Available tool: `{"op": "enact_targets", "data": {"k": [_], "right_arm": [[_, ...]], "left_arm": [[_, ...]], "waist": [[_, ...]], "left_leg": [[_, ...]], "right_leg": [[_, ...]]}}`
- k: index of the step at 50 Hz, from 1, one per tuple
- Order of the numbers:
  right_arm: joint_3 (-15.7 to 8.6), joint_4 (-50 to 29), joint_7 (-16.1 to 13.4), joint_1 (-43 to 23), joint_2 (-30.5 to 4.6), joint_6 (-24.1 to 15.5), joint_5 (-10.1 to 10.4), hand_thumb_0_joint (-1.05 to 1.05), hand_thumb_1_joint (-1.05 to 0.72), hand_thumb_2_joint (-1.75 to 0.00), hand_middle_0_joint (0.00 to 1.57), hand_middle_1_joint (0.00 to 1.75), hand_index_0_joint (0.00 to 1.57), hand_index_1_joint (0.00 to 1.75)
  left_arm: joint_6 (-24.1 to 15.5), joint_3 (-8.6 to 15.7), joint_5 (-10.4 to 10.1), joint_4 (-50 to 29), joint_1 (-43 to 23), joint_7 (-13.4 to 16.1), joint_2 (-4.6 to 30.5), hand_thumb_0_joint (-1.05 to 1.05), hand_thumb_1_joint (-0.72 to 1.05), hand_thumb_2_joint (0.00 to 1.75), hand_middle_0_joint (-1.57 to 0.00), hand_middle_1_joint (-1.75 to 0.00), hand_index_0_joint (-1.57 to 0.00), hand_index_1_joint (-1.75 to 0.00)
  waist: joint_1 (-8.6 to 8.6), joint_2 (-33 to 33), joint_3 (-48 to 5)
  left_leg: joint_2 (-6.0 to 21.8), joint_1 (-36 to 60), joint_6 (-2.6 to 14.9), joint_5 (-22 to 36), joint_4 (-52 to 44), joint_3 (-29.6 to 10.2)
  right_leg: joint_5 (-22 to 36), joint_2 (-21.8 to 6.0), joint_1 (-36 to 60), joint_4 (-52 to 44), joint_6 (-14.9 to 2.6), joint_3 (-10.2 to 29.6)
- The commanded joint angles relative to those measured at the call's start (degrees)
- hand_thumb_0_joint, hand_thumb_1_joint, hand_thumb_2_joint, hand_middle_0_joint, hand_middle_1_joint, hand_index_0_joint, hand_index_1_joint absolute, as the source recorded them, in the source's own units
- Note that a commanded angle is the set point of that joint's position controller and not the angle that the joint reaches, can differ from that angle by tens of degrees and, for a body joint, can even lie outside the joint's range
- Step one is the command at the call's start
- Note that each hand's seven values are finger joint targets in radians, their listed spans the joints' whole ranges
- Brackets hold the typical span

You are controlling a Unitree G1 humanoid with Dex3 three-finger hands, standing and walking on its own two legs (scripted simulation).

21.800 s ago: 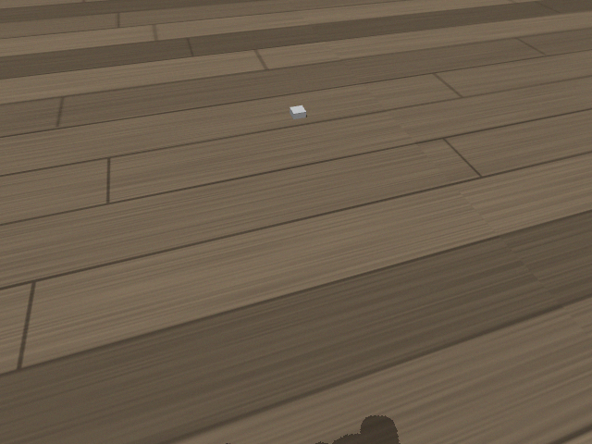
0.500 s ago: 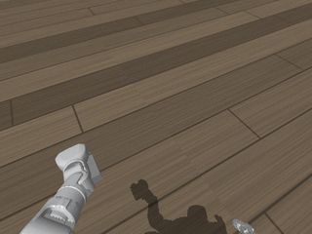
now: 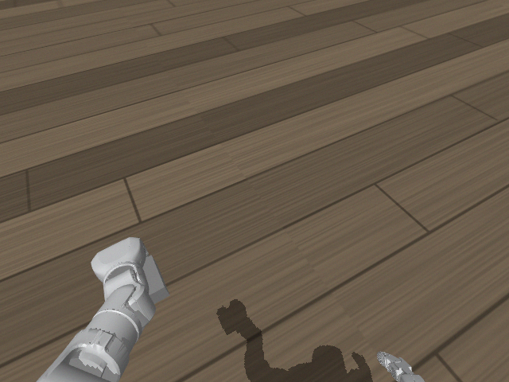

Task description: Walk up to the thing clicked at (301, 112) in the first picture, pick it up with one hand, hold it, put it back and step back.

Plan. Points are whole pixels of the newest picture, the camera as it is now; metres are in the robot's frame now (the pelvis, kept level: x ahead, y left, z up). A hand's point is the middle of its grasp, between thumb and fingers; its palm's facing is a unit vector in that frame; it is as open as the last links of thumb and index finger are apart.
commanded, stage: hold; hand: left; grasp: from above
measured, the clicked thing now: (140, 285) +0.32 +0.23 -0.09
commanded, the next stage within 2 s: crouch in 0.98 s
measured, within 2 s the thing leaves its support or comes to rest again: neither
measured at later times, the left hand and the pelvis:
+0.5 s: hand (125, 285) +0.30 +0.24 -0.04, palm faces -0.36 -0.24 -0.90, open 10.2 cm; pelvis +0.00 +0.00 +0.00, yaw +0 degrees
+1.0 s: hand (126, 284) +0.30 +0.24 -0.04, palm faces -0.35 -0.25 -0.90, open 10.3 cm; pelvis +0.00 +0.01 +0.00, yaw +0 degrees
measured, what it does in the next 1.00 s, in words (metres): stands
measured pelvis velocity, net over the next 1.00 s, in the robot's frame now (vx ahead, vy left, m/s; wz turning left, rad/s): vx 0.00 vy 0.01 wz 0.00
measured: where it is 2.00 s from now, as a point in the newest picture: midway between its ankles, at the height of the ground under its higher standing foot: outside the picture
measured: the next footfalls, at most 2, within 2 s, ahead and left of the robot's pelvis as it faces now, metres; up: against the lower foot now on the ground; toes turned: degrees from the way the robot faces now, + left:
none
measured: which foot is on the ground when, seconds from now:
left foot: down 0.00-1.00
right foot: down 0.00-1.00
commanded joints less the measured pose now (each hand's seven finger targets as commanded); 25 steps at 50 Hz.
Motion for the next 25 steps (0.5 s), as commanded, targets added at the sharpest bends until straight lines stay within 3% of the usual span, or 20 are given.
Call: {"op": "enact_targets", "data": {"k": [1,3,7,8,10,12,14,15,17,18,21,25], "right_arm": [[-2.23,-7.86,-0.54,-4.15,-6.99,-2.56,0.61,0.00,-0.88,-0.90,0.20,0.30,0.20,0.30],[-1.95,-8.03,-0.59,-4.71,-6.78,-2.50,0.58,0.00,-0.88,-0.89,0.20,0.30,0.20,0.30],[-1.94,-8.33,-0.68,-5.14,-6.94,-2.62,0.70,0.00,-0.88,-0.89,0.20,0.30,0.20,0.30],[-1.66,-8.51,-0.68,-5.32,-6.81,-2.73,0.67,0.00,-0.88,-0.90,0.20,0.30,0.20,0.30],[-1.68,-9.06,-0.75,-5.63,-6.89,-2.81,0.73,0.00,-0.89,-0.90,0.20,0.30,0.20,0.30],[-1.81,-9.02,-0.79,-5.49,-6.76,-2.85,0.69,0.00,-0.89,-0.90,0.20,0.30,0.20,0.30],[-1.80,-9.18,-0.64,-5.61,-6.61,-2.95,0.66,0.00,-0.88,-0.90,0.20,0.30,0.20,0.30],[-1.80,-9.57,-0.70,-5.96,-6.50,-2.97,0.72,0.00,-0.89,-0.90,0.20,0.30,0.20,0.30],[-1.71,-9.41,-0.77,-5.91,-6.58,-2.84,0.66,0.00,-0.89,-0.90,0.20,0.30,0.20,0.30],[-1.84,-9.49,-0.84,-5.80,-6.64,-2.82,0.65,0.00,-0.88,-0.90,0.20,0.30,0.20,0.30],[-1.75,-9.13,-1.09,-5.91,-6.64,-2.85,0.68,0.00,-0.89,-0.90,0.20,0.30,0.20,0.30],[-1.88,-8.99,-0.94,-5.90,-6.55,-3.21,0.80,0.00,-0.89,-0.90,0.20,0.30,0.20,0.30]], "left_arm": [[0.38,3.00,2.72,-13.93,-22.79,1.92,12.05,0.00,0.59,0.54,-0.99,-0.48,-0.97,-0.49],[1.10,2.16,2.67,-12.20,-20.02,1.63,10.31,0.00,0.58,0.53,-0.97,-0.49,-0.96,-0.50],[1.54,2.25,2.49,-13.42,-21.24,0.86,11.15,0.00,0.59,0.51,-0.97,-0.50,-0.96,-0.50],[1.81,1.51,2.52,-10.16,-18.85,0.53,9.65,0.00,0.57,0.52,-0.97,-0.49,-0.96,-0.50],[1.49,2.07,2.71,-11.78,-18.96,0.25,10.97,0.00,0.58,0.53,-0.98,-0.49,-0.97,-0.50],[1.43,2.94,3.07,-13.10,-19.44,0.21,12.38,0.00,0.59,0.52,-0.97,-0.51,-0.97,-0.52],[1.49,1.72,3.09,-14.66,-20.09,-0.01,10.15,0.00,0.61,0.51,-0.99,-0.50,-0.99,-0.50],[1.27,2.30,3.21,-18.01,-20.74,0.07,11.65,0.00,0.62,0.52,-1.01,-0.49,-1.00,-0.50],[1.50,2.08,3.53,-15.79,-19.18,0.01,11.23,0.00,0.61,0.53,-1.01,-0.48,-1.00,-0.49],[1.04,2.17,3.57,-18.55,-21.17,-0.05,11.96,0.00,0.62,0.55,-1.02,-0.48,-1.00,-0.49],[1.02,2.87,4.07,-16.17,-19.57,0.09,12.90,0.00,0.60,0.58,-1.00,-0.51,-0.98,-0.52],[1.44,1.37,3.10,-14.81,-18.96,-0.31,10.01,0.00,0.63,0.54,-1.00,-0.54,-1.00,-0.53]], "waist": [[0.24,-1.85,-16.42],[0.09,-3.59,-15.10],[0.06,-2.29,-14.06],[-0.45,-4.44,-11.84],[0.08,-3.58,-11.84],[0.26,-2.68,-13.40],[-0.50,-3.20,-14.60],[0.74,-1.29,-16.54],[-0.05,-2.84,-15.94],[0.22,-1.41,-16.50],[0.62,-1.32,-15.14],[-0.05,-2.34,-13.94]], "left_leg": [[-2.71,8.64,2.06,11.36,-2.63,0.87],[-2.70,8.33,2.03,10.99,-2.89,0.68],[-2.45,8.53,1.87,9.86,-3.58,0.55],[-2.43,7.40,1.94,8.69,-3.80,0.22],[-2.67,7.25,2.03,6.94,-4.08,0.39],[-2.81,7.70,1.98,7.53,-3.71,0.61],[-2.72,8.74,2.10,8.69,-3.45,0.52],[-2.67,10.13,1.87,10.36,-3.51,0.55],[-2.53,9.89,1.92,12.19,-3.21,0.31],[-2.44,10.38,1.80,12.01,-3.30,0.36],[-2.35,9.66,1.57,10.90,-3.75,0.16],[-2.41,9.10,1.79,10.30,-3.56,0.22]], "right_leg": [[14.52,2.15,4.95,-4.98,-0.15,-0.11],[13.86,2.33,4.78,-5.12,-0.20,-0.26],[12.10,2.48,4.20,-5.46,-0.50,-0.51],[10.85,2.55,3.64,-5.71,-0.46,-0.65],[9.07,2.32,3.54,-6.43,-0.49,-0.48],[9.61,2.18,4.02,-6.26,-0.41,-0.15],[11.14,2.19,4.18,-5.84,-0.27,-0.16],[12.38,2.23,5.22,-5.57,-0.43,-0.39],[14.26,2.51,5.14,-5.02,-0.34,-0.57],[14.03,2.49,5.33,-4.98,-0.49,-0.59],[12.48,2.61,5.17,-5.29,-0.70,-0.64],[12.24,2.52,4.14,-5.67,-0.51,-0.48]]}}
